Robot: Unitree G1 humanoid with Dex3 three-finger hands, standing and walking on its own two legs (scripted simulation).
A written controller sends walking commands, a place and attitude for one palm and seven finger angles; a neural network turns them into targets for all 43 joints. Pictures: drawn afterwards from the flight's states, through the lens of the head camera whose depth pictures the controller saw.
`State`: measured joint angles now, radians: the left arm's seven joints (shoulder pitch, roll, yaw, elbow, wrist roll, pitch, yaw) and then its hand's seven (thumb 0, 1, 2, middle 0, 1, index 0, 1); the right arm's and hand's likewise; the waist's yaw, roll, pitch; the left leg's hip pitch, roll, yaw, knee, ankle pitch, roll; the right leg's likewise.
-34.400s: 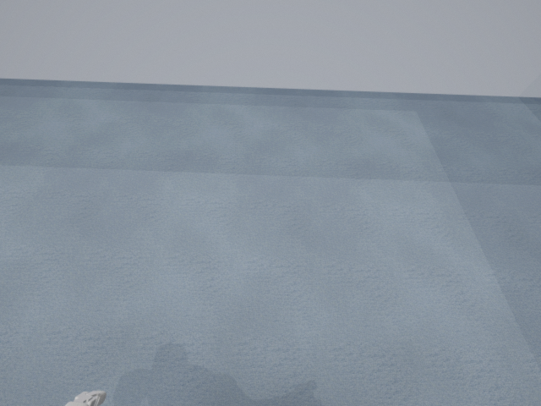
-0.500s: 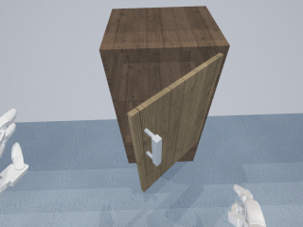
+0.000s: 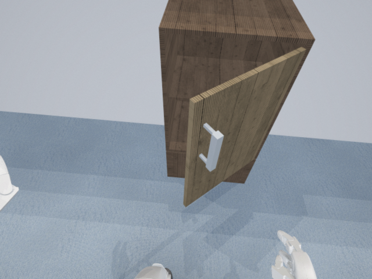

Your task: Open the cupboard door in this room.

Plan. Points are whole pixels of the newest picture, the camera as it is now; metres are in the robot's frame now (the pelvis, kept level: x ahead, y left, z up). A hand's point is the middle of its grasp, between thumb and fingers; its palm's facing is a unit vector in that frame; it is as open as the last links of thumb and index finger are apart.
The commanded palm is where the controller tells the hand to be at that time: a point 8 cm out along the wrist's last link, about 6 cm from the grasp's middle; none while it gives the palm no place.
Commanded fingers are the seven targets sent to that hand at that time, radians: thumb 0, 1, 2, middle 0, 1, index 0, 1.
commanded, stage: step back with the hand held close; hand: left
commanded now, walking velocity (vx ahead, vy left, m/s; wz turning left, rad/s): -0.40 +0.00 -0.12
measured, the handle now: (209, 147) +0.46 -0.03 -0.04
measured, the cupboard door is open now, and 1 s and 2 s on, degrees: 41 41 41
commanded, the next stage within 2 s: stop stepping back and stand still in 0.26 s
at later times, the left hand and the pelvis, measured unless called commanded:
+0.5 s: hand out of the picture +0.10 +0.26 +0.18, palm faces +0.36 -0.83 -0.43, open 7.4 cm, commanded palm +0.05 +0.30 +0.19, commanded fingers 0.00 0.90 0.90 -0.20 -0.30 -0.20 -0.30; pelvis -0.12 +0.02 -0.01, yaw -7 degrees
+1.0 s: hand out of the picture +0.02 +0.28 +0.19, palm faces +0.41 -0.82 -0.40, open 7.4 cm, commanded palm -0.03 +0.32 +0.19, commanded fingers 0.00 0.90 0.90 -0.20 -0.30 -0.20 -0.30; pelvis -0.21 +0.04 +0.01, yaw -7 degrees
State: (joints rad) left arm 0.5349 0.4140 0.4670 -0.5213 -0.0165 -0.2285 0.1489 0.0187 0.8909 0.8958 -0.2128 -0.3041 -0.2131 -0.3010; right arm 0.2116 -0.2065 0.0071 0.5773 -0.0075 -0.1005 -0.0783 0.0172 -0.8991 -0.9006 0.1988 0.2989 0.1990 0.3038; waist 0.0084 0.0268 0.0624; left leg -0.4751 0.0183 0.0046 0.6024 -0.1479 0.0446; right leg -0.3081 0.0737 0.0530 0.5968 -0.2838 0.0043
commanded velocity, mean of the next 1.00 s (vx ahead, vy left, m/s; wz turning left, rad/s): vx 0.02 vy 0.00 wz -0.04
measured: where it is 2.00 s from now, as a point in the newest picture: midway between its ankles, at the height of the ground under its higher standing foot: outside the picture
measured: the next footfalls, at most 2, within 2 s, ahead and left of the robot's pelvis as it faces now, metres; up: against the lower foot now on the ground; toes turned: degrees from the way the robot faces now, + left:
right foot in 0.48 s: -0.22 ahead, -0.10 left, +0.00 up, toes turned -5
left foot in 0.56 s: +0.07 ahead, +0.08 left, +0.00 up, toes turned -5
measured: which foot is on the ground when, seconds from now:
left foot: down 0.00-0.48, up 0.50-0.54, down 0.56-0.72, up 0.74-0.98, down 1.00-1.00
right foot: down 0.00-0.18, up 0.20-0.46, down 0.48-0.60, up 0.62-0.72, down 0.74-1.00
